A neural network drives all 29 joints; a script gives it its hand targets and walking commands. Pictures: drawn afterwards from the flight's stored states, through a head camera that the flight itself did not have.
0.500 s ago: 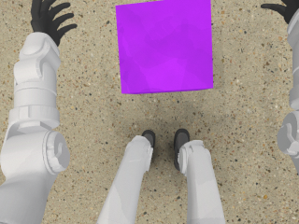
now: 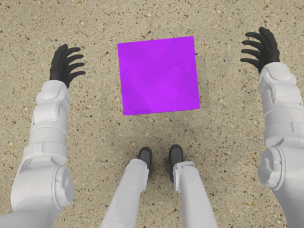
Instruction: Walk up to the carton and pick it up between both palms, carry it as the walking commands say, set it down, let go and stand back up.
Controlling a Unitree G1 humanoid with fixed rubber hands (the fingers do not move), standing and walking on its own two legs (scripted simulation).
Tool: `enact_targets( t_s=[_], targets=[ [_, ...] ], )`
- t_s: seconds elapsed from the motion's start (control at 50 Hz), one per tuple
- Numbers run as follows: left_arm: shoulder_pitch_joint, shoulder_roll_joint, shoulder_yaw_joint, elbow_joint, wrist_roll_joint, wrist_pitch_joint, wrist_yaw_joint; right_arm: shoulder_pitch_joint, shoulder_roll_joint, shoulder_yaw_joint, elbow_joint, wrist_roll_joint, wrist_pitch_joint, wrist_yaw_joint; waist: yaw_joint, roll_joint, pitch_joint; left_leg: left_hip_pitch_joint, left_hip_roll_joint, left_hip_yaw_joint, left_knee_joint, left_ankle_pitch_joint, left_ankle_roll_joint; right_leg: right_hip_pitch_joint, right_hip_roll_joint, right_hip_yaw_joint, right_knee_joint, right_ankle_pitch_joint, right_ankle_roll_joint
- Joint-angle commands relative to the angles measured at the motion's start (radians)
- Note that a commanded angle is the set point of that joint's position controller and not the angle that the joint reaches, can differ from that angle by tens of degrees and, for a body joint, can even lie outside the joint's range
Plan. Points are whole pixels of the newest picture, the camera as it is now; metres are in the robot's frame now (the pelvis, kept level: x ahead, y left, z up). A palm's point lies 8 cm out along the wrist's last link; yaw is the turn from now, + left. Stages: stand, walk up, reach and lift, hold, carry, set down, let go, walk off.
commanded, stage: let go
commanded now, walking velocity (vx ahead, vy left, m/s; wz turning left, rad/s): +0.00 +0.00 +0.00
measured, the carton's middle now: (158, 82) +0.51 +0.03 -0.54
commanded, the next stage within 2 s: stand in 1.24 s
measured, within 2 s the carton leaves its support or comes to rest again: neither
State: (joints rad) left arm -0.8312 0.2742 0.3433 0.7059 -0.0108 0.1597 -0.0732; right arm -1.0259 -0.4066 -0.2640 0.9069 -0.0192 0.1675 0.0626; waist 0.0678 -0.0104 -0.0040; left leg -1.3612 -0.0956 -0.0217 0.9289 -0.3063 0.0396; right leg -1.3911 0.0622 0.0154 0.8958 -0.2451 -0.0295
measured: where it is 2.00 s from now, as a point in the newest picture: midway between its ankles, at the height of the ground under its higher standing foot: (158, 171)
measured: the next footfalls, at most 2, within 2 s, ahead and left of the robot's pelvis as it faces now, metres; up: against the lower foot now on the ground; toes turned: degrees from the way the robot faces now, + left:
none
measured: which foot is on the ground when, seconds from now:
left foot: down 0.00-1.00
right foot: down 0.00-1.00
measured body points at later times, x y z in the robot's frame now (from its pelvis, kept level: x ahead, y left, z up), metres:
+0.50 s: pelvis +0.06 +0.01 +0.07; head +0.19 +0.00 +0.50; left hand +0.29 +0.26 -0.01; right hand +0.34 -0.21 -0.03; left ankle +0.03 +0.08 -0.65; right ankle +0.06 -0.09 -0.65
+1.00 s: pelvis +0.06 -0.01 +0.08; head +0.05 -0.01 +0.53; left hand +0.23 +0.22 +0.01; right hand +0.22 -0.24 +0.01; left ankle +0.03 +0.08 -0.65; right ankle +0.06 -0.09 -0.65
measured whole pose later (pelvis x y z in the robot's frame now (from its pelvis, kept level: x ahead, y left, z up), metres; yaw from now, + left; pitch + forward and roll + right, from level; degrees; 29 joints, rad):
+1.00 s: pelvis +0.06 -0.01 +0.08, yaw +0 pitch -7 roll +0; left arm 0.21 0.20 0.05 0.42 0.01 0.17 -0.07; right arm 0.24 -0.21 -0.05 0.42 -0.01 0.16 0.06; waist 0.00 0.01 0.11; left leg -0.05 -0.07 -0.07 0.49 -0.31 0.04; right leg -0.09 0.08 0.02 0.48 -0.27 -0.05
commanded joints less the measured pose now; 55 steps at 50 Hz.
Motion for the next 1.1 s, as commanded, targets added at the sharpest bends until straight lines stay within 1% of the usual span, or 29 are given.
enact_targets(
  t_s=[0.0, 0.04, 0.1, 0.16, 0.2, 0.24, 0.28, 0.32, 0.38, 0.46, 0.52, 0.56, 0.58, 0.66, 0.7, 0.78, 0.84, 0.96, 1.04, 1.08],
  targets=[
    [-0.001, 0.205, -0.054, -0.207, -0.038, -0.026, -0.015, -0.048, -0.140, 0.023, -0.243, 0.036, -0.028, -0.040, 0.015, -0.030, -1.205, 0.568, 0.068, -0.017, -0.038, 0.594, -0.076, 0.895, -0.052, 0.068, 0.036, 0.572, 0.023],
    [0.104, 0.190, -0.092, -0.229, -0.056, -0.030, -0.014, 0.042, -0.117, 0.043, -0.300, 0.049, -0.036, -0.046, 0.021, -0.023, -1.176, 0.638, 0.078, -0.031, -0.059, 0.646, -0.077, 0.914, -0.052, 0.070, 0.012, 0.572, 0.022],
    [0.243, 0.154, -0.127, -0.231, -0.062, -0.046, -0.017, 0.190, -0.074, 0.039, -0.335, 0.038, -0.051, -0.044, 0.018, -0.017, -1.026, 0.715, 0.091, -0.047, -0.101, 0.642, -0.077, 0.872, -0.047, 0.066, -0.051, 0.475, 0.024],
    [0.342, 0.128, -0.151, -0.211, -0.065, -0.068, -0.023, 0.307, -0.028, 0.037, -0.330, 0.017, -0.068, -0.044, 0.004, -0.003, -0.828, 0.803, 0.105, -0.063, -0.151, 0.586, -0.075, 0.800, -0.042, 0.056, -0.130, 0.316, 0.028],
    [0.398, 0.117, -0.159, -0.196, -0.067, -0.085, -0.024, 0.375, -0.001, 0.041, -0.316, 0.010, -0.081, -0.045, -0.003, 0.006, -0.707, 0.839, 0.112, -0.074, -0.185, 0.534, -0.075, 0.780, -0.044, 0.051, -0.173, 0.234, 0.029],
    [0.466, 0.104, -0.167, -0.185, -0.068, -0.101, -0.024, 0.452, 0.022, 0.055, -0.300, 0.005, -0.095, -0.047, -0.006, 0.009, -0.607, 0.865, 0.115, -0.082, -0.220, 0.490, -0.075, 0.793, -0.047, 0.049, -0.207, 0.189, 0.029],
    [0.536, 0.085, -0.182, -0.182, -0.073, -0.114, -0.020, 0.526, 0.039, 0.072, -0.297, 0.001, -0.110, -0.049, -0.005, 0.009, -0.541, 0.904, 0.118, -0.091, -0.250, 0.480, -0.073, 0.816, -0.049, 0.047, -0.235, 0.167, 0.028],
    [0.604, 0.073, -0.197, -0.191, -0.076, -0.126, -0.016, 0.604, 0.051, 0.083, -0.307, -0.002, -0.124, -0.050, -0.008, 0.016, -0.494, 0.961, 0.121, -0.101, -0.276, 0.502, -0.069, 0.848, -0.049, 0.046, -0.265, 0.159, 0.027],
    [0.707, 0.055, -0.218, -0.221, -0.074, -0.143, -0.005, 0.728, 0.062, 0.099, -0.336, 0.003, -0.146, -0.047, -0.016, 0.029, -0.445, 1.064, 0.128, -0.118, -0.312, 0.571, -0.063, 0.905, -0.047, 0.048, -0.310, 0.172, 0.025],
    [0.838, 0.033, -0.235, -0.275, -0.066, -0.164, 0.006, 0.881, 0.067, 0.125, -0.388, 0.009, -0.170, -0.042, -0.026, 0.030, -0.398, 1.151, 0.133, -0.132, -0.362, 0.655, -0.061, 1.024, -0.046, 0.056, -0.364, 0.234, 0.023],
    [0.917, 0.026, -0.245, -0.321, -0.055, -0.172, 0.011, 0.993, 0.075, 0.142, -0.434, 0.012, -0.180, -0.041, -0.034, 0.028, -0.358, 1.172, 0.129, -0.128, -0.401, 0.670, -0.063, 1.130, -0.047, 0.056, -0.395, 0.291, 0.024],
    [0.958, 0.026, -0.252, -0.344, -0.048, -0.171, 0.013, 1.059, 0.085, 0.157, -0.465, 0.015, -0.181, -0.040, -0.038, 0.026, -0.313, 1.167, 0.124, -0.120, -0.428, 0.638, -0.063, 1.183, -0.051, 0.054, -0.410, 0.309, 0.025],
    [0.976, 0.024, -0.255, -0.354, -0.043, -0.167, 0.013, 1.090, 0.090, 0.164, -0.483, 0.016, -0.178, -0.039, -0.042, 0.024, -0.281, 1.158, 0.121, -0.114, -0.443, 0.600, -0.064, 1.205, -0.054, 0.053, -0.418, 0.309, 0.025],
    [1.033, 0.023, -0.260, -0.385, -0.022, -0.140, 0.007, 1.199, 0.107, 0.180, -0.540, 0.023, -0.149, -0.030, -0.065, 0.015, -0.166, 1.135, 0.112, -0.087, -0.503, 0.403, -0.057, 1.311, -0.068, 0.050, -0.454, 0.278, 0.024],
    [1.046, 0.022, -0.260, -0.394, -0.012, -0.122, 0.006, 1.227, 0.111, 0.185, -0.560, 0.025, -0.129, -0.024, -0.068, 0.017, -0.106, 1.132, 0.109, -0.077, -0.529, 0.326, -0.053, 1.354, -0.072, 0.047, -0.470, 0.247, 0.023],
    [1.021, 0.026, -0.260, -0.388, -0.002, -0.075, 0.004, 1.200, 0.111, 0.198, -0.595, 0.025, -0.085, -0.010, -0.059, 0.021, 0.005, 1.121, 0.105, -0.056, -0.548, 0.169, -0.047, 1.384, -0.082, 0.046, -0.487, 0.141, 0.028],
    [1.014, 0.025, -0.257, -0.374, 0.009, -0.042, 0.003, 1.197, 0.115, 0.200, -0.595, 0.018, -0.051, -0.004, -0.053, 0.021, 0.074, 1.113, 0.102, -0.043, -0.555, 0.096, -0.040, 1.390, -0.083, 0.045, -0.491, 0.082, 0.034],
    [1.009, 0.030, -0.256, -0.370, 0.030, 0.003, 0.001, 1.199, 0.119, 0.192, -0.590, 0.008, -0.013, -0.003, -0.053, 0.014, 0.129, 1.122, 0.088, -0.035, -0.552, 0.055, -0.027, 1.397, -0.081, 0.041, -0.489, 0.047, 0.039],
    [0.985, 0.015, -0.260, -0.401, 0.018, 0.067, 0.031, 1.202, 0.089, 0.187, -0.585, 0.026, -0.028, -0.024, -0.059, 0.008, 0.111, 1.109, 0.085, -0.036, -0.535, 0.035, -0.021, 1.405, -0.085, 0.034, -0.470, 0.054, 0.035],
    [0.983, 0.017, -0.264, -0.412, 0.016, 0.080, 0.038, 1.201, 0.079, 0.189, -0.584, 0.033, -0.029, -0.030, -0.064, -0.003, 0.107, 1.091, 0.085, -0.039, -0.524, 0.029, -0.020, 1.409, -0.086, 0.031, -0.460, 0.062, 0.034]
  ],
)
